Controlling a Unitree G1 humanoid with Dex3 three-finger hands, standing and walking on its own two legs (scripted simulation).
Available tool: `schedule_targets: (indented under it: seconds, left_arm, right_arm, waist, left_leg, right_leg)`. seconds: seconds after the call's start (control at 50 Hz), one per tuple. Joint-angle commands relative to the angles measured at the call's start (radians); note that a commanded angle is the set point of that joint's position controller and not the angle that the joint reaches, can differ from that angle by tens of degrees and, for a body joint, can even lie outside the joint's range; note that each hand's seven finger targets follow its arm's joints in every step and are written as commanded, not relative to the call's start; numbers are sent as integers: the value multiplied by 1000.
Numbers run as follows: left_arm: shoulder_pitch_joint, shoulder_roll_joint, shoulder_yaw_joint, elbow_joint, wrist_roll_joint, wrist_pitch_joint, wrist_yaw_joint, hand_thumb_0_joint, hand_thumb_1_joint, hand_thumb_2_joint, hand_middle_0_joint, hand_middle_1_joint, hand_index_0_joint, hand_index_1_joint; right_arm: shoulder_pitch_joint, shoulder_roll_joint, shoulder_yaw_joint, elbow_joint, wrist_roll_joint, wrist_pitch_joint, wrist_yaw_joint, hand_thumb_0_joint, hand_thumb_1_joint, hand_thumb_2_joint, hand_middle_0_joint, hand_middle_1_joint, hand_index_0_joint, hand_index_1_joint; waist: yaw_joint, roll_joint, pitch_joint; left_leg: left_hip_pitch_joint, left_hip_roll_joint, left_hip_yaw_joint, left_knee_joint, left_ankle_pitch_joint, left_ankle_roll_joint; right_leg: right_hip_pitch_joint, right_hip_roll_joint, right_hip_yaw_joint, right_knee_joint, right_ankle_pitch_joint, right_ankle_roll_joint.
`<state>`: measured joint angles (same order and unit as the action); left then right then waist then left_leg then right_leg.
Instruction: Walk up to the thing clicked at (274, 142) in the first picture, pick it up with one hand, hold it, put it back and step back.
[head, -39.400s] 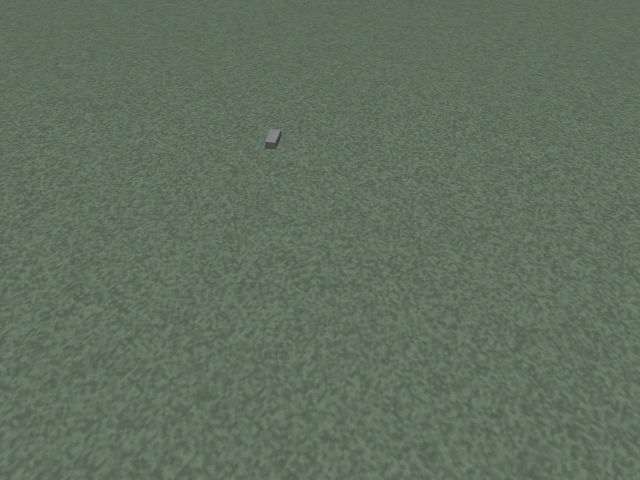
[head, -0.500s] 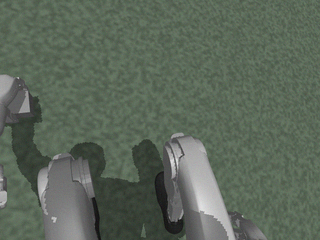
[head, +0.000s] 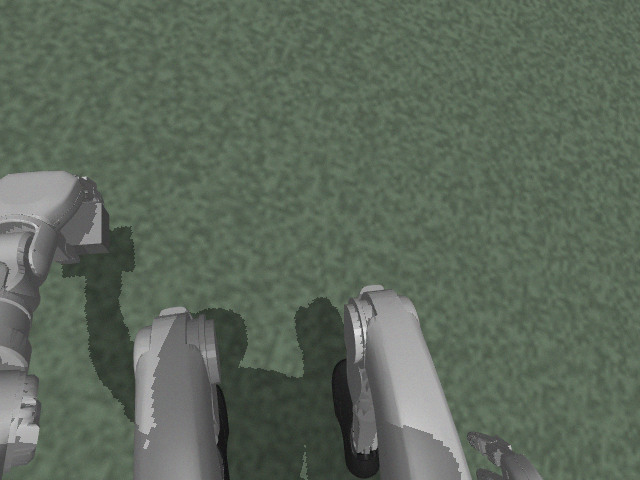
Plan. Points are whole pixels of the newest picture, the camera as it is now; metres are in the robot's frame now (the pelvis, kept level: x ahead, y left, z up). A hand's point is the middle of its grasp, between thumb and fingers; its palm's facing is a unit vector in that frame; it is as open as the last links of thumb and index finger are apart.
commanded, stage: lift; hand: left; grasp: from above
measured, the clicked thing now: (55, 231) +0.44 +0.31 -0.16
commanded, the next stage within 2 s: hold in 1.26 s
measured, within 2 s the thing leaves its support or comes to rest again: neither
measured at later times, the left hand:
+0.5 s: hand out of the picture +0.37 +0.28 +0.07, palm faces -0.44 -0.10 -0.89, open 8.5 cm
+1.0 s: hand out of the picture +0.35 +0.26 +0.22, palm faces -0.46 -0.10 -0.88, open 8.6 cm
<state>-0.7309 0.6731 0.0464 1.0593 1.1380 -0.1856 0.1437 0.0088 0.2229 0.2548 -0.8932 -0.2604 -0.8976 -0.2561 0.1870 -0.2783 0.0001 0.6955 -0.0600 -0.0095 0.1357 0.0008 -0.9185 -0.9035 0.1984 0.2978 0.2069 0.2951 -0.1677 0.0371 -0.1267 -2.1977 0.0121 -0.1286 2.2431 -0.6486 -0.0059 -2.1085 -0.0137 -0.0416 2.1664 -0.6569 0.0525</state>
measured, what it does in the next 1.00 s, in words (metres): rises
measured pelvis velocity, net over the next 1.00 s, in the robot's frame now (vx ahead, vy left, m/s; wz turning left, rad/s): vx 0.05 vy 0.00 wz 0.08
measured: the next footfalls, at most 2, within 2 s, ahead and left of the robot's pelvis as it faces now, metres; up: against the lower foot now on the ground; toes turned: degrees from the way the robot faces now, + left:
none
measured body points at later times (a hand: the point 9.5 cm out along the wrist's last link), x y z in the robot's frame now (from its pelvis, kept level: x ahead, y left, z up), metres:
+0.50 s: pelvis +0.01 +0.00 +0.16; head +0.15 +0.04 +0.58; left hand +0.39 +0.28 +0.12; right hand +0.15 -0.26 +0.04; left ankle +0.09 +0.13 -0.35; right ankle +0.11 -0.14 -0.35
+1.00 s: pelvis +0.05 +0.00 +0.31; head +0.12 +0.01 +0.75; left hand +0.37 +0.26 +0.27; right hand +0.16 -0.26 +0.19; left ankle +0.09 +0.13 -0.35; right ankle +0.10 -0.14 -0.35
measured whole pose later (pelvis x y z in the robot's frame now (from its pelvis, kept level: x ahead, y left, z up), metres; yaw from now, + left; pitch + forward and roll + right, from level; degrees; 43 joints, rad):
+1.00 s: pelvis +0.05 +0.00 +0.31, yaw +4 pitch +15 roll -2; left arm -0.32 0.42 -0.15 0.79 1.03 -0.03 0.11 0.01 0.22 0.28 -0.88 -0.27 -0.89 -0.27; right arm 0.24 -0.24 -0.03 0.74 0.04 -0.03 -0.05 0.01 -0.90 -0.90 0.20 0.30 0.21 0.30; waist -0.07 0.04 -0.13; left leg -0.94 0.05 -0.01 1.14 -0.46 0.00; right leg -0.90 -0.02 -0.01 1.09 -0.45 0.04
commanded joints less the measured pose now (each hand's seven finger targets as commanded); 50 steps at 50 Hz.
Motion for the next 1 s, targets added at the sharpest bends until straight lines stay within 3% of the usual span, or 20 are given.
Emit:
schedule_targets:
  seconds: [0.0,0.1,0.16,0.22,0.24,0.28,0.3,0.32,0.34,0.38,0.4,0.44,0.46,0.52,0.58,0.68,0.82,0.86,0.88,0.98]
  left_arm:
    - [-291,280,58,-296,-39,9,22,0,825,525,-1177,-407,-1187,-398]
    - [-232,245,39,-405,-84,29,-4,0,814,487,-1160,-391,-1173,-378]
    - [-197,236,41,-487,-91,49,-9,0,839,512,-1186,-390,-1194,-383]
    - [-144,207,30,-521,-105,71,-20,0,845,499,-1186,-388,-1195,-379]
    - [-141,234,45,-538,-105,78,-20,0,842,511,-1180,-396,-1190,-387]
    - [-117,201,30,-594,-115,90,-26,0,862,534,-1206,-383,-1209,-381]
    - [-95,169,7,-591,-117,98,-33,0,869,523,-1203,-392,-1211,-385]
    - [-84,166,7,-603,-123,105,-37,0,866,531,-1198,-401,-1206,-394]
    - [-36,180,26,-597,-126,111,-39,0,846,508,-1190,-374,-1194,-370]
    - [-4,153,7,-629,-123,124,-46,0,849,498,-1193,-367,-1197,-363]
    - [6,159,18,-623,-129,131,-49,0,879,509,-1210,-373,-1216,-368]
    - [32,112,-19,-638,-135,144,-56,0,885,509,-1227,-355,-1228,-356]
    - [55,125,1,-648,-144,148,-57,0,875,505,-1213,-362,-1217,-359]
    - [102,103,-19,-642,-139,151,-69,0,851,500,-1193,-371,-1198,-368]
    - [112,72,-39,-616,-148,146,-69,0,847,494,-1195,-354,-1197,-354]
    - [98,38,-68,-591,-142,129,-54,0,824,499,-1182,-351,-1181,-354]
    - [90,6,-82,-522,-121,127,-5,0,785,548,-1137,-427,-1139,-426]
    - [97,-32,-110,-482,-111,138,9,0,801,563,-1160,-410,-1157,-415]
    - [114,-20,-95,-457,-109,146,20,0,815,568,-1178,-390,-1170,-400]
    - [81,-28,-115,-461,-108,169,29,0,803,583,-1181,-382,-1169,-397]
  right_arm:
    - [167,-224,-92,-65,19,1,-29,0,-907,-903,200,300,200,300]
    - [130,-211,-103,-91,36,8,-54,0,-903,-902,200,300,200,300]
    - [117,-206,-111,-104,46,15,-71,0,-903,-902,200,300,200,300]
    - [105,-193,-107,-101,55,19,-87,0,-904,-902,200,300,200,300]
    - [101,-191,-107,-104,56,20,-94,0,-902,-901,200,300,200,300]
    - [95,-182,-107,-111,60,24,-104,0,-900,-901,200,300,200,300]
    - [89,-178,-107,-110,63,24,-108,0,-900,-901,200,300,200,300]
    - [87,-177,-105,-111,66,25,-115,0,-898,-900,200,300,200,300]
    - [79,-181,-105,-109,70,25,-122,0,-898,-900,200,300,200,300]
    - [67,-167,-102,-115,74,27,-132,0,-896,-900,200,300,200,300]
    - [62,-165,-97,-114,78,28,-136,0,-894,-899,200,300,200,300]
    - [50,-152,-91,-113,82,27,-146,0,-896,-900,200,300,200,300]
    - [51,-147,-91,-115,86,26,-152,0,-896,-900,200,300,200,300]
    - [49,-137,-84,-110,91,20,-169,0,-899,-901,200,300,200,300]
    - [39,-125,-75,-106,97,5,-184,0,-896,-900,200,300,200,300]
    - [34,-121,-75,-98,100,-24,-201,0,-897,-901,200,300,200,300]
    - [71,-114,-79,-60,99,-47,-203,0,-896,-901,200,300,200,300]
    - [76,-114,-78,-53,98,-48,-200,0,-893,-900,200,300,200,300]
    - [79,-117,-82,-50,98,-47,-199,0,-890,-899,200,300,200,300]
    - [80,-114,-83,-48,94,-44,-195,0,-893,-899,200,300,200,300]
  waist:
    - [22,228,-701]
    - [38,210,-675]
    - [55,223,-726]
    - [53,186,-689]
    - [63,185,-699]
    - [65,182,-711]
    - [63,184,-697]
    - [59,184,-677]
    - [79,178,-663]
    - [81,173,-646]
    - [82,164,-621]
    - [74,159,-579]
    - [83,129,-586]
    - [84,109,-533]
    - [81,82,-427]
    - [88,81,-373]
    - [93,77,-372]
    - [93,60,-330]
    - [103,50,-326]
    - [109,61,-316]
  left_leg:
    - [605,-15,76,-346,102,33]
    - [670,-9,65,-444,27,34]
    - [761,-6,62,-501,65,28]
    - [798,-8,72,-544,102,29]
    - [831,-6,74,-561,115,29]
    - [883,-5,77,-605,131,29]
    - [914,-1,69,-638,134,27]
    - [930,-1,69,-666,123,27]
    - [963,2,59,-702,119,24]
    - [1014,3,66,-751,123,24]
    - [1028,6,56,-785,118,22]
    - [1068,7,67,-824,117,23]
    - [1090,5,76,-840,136,26]
    - [1148,4,81,-912,149,25]
    - [1173,6,76,-1000,91,24]
    - [1282,9,69,-1123,59,19]
    - [1447,-3,98,-1225,233,9]
    - [1483,-3,97,-1265,248,6]
    - [1496,-5,101,-1279,265,6]
    - [1593,-10,113,-1354,363,4]
  right_leg:
    - [362,36,-68,-289,157,-85]
    - [417,40,-58,-374,100,-82]
    - [477,38,-53,-411,135,-80]
    - [542,36,-42,-474,160,-77]
    - [565,37,-38,-494,165,-77]
    - [624,35,-33,-540,177,-75]
    - [640,34,-33,-555,188,-74]
    - [657,33,-32,-582,181,-71]
    - [683,34,-33,-596,180,-71]
    - [732,35,-27,-649,180,-71]
    - [754,36,-29,-666,176,-70]
    - [795,38,-22,-720,175,-69]
    - [845,38,-16,-758,184,-68]
    - [929,41,-5,-836,194,-69]
    - [981,43,5,-917,147,-69]
    - [1071,46,16,-1031,127,-69]
    - [1248,48,27,-1166,263,-69]
    - [1268,49,22,-1199,280,-69]
    - [1297,48,23,-1221,291,-68]
    - [1403,46,27,-1299,376,-62]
